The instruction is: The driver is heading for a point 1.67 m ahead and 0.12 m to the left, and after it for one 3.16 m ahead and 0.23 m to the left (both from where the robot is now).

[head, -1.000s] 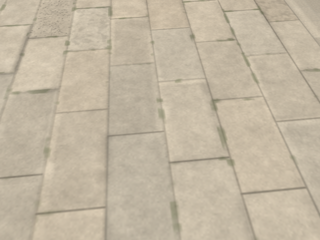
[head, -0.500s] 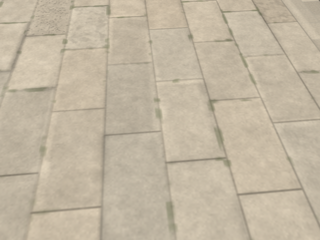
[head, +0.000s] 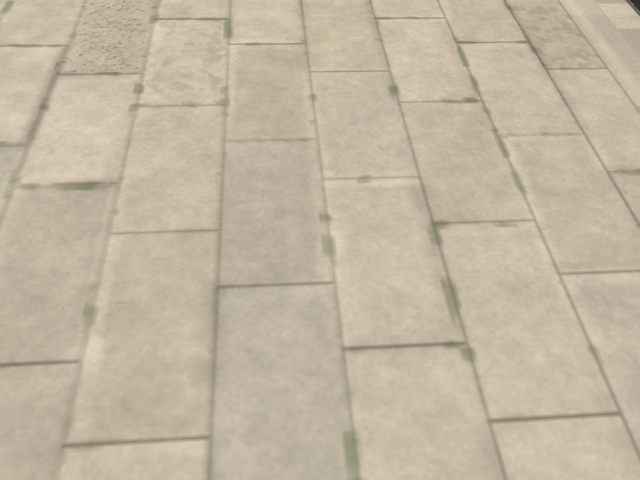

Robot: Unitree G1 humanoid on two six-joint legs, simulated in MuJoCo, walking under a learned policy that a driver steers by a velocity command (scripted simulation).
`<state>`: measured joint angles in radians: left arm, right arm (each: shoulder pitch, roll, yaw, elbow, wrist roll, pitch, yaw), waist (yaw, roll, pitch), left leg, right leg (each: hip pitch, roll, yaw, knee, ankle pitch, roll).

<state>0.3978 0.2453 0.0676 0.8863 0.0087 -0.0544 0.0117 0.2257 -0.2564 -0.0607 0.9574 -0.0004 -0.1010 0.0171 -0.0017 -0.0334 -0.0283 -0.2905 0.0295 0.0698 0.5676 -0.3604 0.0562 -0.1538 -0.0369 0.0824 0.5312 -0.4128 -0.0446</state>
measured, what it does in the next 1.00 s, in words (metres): walks ahead: right foot, then left foot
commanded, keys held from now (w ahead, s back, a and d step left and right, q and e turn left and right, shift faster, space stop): w+shift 1.00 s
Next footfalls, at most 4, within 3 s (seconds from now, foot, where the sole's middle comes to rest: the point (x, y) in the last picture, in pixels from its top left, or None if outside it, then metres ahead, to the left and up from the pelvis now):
0.44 right None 0.47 -0.09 -0.77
0.92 left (292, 315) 0.94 0.07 -0.77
1.38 right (360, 191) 1.40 -0.12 -0.77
1.82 left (299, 109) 1.81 0.07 -0.77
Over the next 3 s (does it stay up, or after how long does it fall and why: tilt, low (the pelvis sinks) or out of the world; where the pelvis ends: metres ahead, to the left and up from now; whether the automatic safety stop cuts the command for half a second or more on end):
stays up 1.97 0.09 0.01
